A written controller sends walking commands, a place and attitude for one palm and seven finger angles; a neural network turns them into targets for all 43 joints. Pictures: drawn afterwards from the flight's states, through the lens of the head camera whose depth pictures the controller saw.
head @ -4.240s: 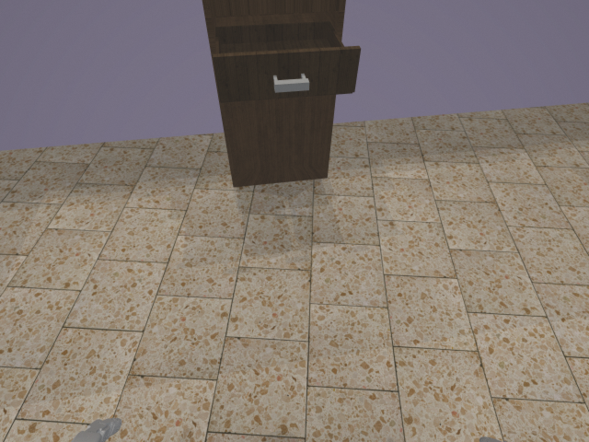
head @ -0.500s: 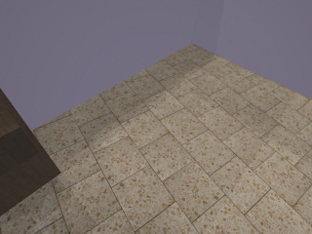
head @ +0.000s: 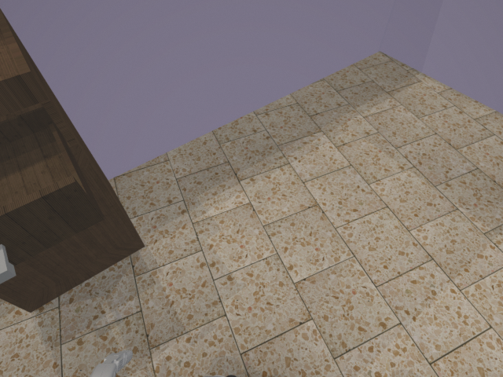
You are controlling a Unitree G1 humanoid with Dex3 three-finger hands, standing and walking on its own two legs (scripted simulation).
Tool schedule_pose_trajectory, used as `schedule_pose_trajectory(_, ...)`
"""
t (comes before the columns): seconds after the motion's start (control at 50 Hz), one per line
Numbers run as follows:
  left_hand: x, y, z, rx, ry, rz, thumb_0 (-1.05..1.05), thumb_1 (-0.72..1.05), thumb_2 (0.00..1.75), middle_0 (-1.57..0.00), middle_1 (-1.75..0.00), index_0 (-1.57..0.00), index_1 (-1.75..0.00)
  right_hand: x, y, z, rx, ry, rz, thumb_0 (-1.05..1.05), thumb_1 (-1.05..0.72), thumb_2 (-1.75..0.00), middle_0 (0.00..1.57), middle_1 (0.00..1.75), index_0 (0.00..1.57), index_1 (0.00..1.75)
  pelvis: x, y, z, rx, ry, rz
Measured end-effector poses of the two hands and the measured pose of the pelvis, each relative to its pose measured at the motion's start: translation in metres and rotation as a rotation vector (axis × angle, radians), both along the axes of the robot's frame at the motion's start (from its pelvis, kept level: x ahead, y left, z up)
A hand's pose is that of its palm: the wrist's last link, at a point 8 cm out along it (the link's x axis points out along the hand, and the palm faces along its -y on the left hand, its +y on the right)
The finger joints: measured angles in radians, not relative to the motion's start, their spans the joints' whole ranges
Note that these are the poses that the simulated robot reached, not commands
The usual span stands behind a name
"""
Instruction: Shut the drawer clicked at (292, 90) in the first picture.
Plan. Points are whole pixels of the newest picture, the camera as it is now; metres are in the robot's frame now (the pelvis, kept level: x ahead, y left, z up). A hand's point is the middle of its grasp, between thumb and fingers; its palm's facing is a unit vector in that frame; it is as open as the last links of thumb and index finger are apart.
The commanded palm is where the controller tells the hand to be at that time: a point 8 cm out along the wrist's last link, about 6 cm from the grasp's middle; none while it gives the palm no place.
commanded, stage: turn to face it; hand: left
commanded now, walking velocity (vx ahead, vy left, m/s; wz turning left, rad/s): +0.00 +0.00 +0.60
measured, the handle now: out of the picture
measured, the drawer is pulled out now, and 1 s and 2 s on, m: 0.30 0.30 0.30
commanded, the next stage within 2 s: take the last steps up to it in 0.94 s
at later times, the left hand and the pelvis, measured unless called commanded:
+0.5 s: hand out of the picture -0.08 +0.17 -0.16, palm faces +0.39 -0.88 -0.28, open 7.4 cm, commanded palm none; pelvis -0.02 -0.03 +0.00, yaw +21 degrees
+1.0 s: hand out of the picture -0.07 +0.20 -0.15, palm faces +0.53 -0.81 -0.25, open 7.4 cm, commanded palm none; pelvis -0.04 -0.02 +0.00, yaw +31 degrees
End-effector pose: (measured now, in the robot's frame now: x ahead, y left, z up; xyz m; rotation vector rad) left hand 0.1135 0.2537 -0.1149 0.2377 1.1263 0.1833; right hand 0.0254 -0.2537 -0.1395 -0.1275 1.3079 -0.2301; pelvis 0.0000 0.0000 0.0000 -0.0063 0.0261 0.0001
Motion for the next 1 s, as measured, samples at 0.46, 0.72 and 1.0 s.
schedule_pose_trajectory(0.46, -0.19, -0.048, 0.0, -0.028, 0.142, 0.397, 0.0, 0.9, 0.9, -0.2, -0.3, -0.2, -0.3, 0.127, -0.001, 0.006, 0.02, -0.079, 0.436, 0.01, -0.91, -0.9, 0.2, 0.3, 0.19, 0.3, -0.021, -0.036, 0.005, 0.059, -0.033, 0.333)
schedule_pose_trajectory(0.72, -0.276, -0.011, -0.028, -0.09, 0.229, 0.597, 0.0, 0.9, 0.9, -0.2, -0.29, -0.2, -0.3, 0.165, 0.096, 0.034, -0.012, -0.233, 0.663, 0.0, -0.91, -0.9, 0.2, 0.3, 0.2, 0.3, -0.04, 0.001, 0.0, 0.003, -0.043, 0.468)
schedule_pose_trajectory(1.0, -0.215, -0.016, -0.006, -0.044, 0.051, 0.566, 0.0, 0.9, 0.9, -0.2, -0.29, -0.2, -0.3, 0.098, 0.062, 0.005, 0.045, -0.057, 0.609, 0.0, -0.9, -0.9, 0.2, 0.3, 0.2, 0.3, -0.042, -0.016, 0.003, 0.028, -0.035, 0.539)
